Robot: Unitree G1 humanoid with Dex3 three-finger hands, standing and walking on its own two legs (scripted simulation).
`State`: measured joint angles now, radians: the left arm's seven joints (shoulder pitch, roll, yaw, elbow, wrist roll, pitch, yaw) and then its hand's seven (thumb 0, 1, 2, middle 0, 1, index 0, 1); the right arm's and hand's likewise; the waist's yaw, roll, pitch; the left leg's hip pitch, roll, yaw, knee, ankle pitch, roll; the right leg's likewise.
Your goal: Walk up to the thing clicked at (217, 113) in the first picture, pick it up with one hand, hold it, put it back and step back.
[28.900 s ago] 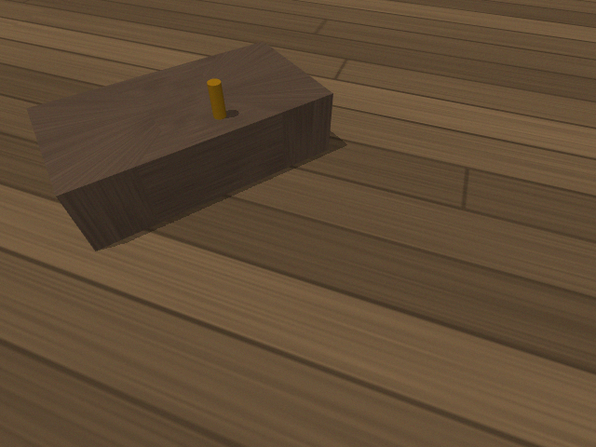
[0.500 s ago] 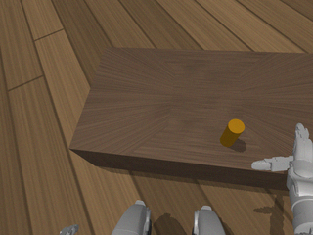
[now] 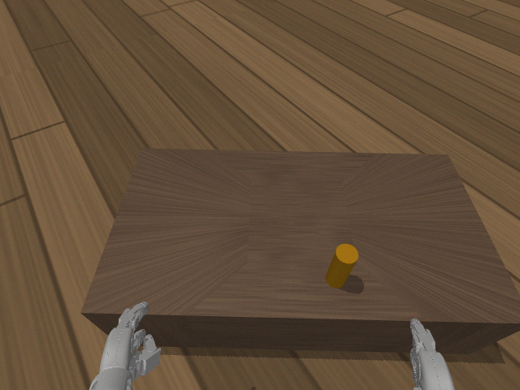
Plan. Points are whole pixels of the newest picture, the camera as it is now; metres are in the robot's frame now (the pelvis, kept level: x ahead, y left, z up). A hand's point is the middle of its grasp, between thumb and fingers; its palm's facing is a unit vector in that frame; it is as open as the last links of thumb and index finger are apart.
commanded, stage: home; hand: right
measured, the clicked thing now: (340, 267) +0.47 -0.21 -0.32
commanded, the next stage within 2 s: stand in 1.86 s
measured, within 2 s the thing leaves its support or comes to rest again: neither
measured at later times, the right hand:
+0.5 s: hand (386, 387) +0.15 -0.17 -0.06, palm faces +0.12 +0.95 -0.28, open 17.5 cm
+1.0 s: hand (395, 382) +0.16 -0.18 -0.06, palm faces +0.12 +0.95 -0.28, open 17.5 cm
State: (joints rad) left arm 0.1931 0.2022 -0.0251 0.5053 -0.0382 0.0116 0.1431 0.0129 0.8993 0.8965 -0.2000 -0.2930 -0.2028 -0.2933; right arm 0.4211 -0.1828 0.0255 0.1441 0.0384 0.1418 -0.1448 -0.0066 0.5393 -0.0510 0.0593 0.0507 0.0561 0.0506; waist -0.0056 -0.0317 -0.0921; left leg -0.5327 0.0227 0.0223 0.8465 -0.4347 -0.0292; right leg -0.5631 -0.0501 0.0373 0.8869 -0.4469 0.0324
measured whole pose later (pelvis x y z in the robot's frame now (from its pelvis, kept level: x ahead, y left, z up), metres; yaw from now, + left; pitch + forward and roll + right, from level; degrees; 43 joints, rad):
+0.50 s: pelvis -0.02 +0.01 -0.01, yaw +0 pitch +6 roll +1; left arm 0.29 0.22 -0.01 0.51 -0.02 -0.08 0.15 0.02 0.90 0.90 -0.20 -0.30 -0.20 -0.30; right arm 0.44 -0.19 0.01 0.06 0.02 0.20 -0.14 -0.01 0.55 -0.04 0.06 0.05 0.05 0.05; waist 0.02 -0.03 -0.08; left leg -0.58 0.01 0.02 0.90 -0.44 -0.02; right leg -0.60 -0.06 0.04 0.92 -0.44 0.04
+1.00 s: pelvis -0.01 +0.00 -0.01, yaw +1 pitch +7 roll +2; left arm 0.26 0.21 -0.02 0.51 -0.01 -0.13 0.16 0.02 0.90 0.90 -0.20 -0.30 -0.20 -0.30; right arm 0.46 -0.20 0.01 0.00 0.02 0.22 -0.14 -0.01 0.55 -0.04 0.05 0.05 0.05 0.05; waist 0.01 -0.03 -0.08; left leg -0.59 0.02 0.01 0.91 -0.45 -0.03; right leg -0.62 -0.05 0.03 0.96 -0.47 0.03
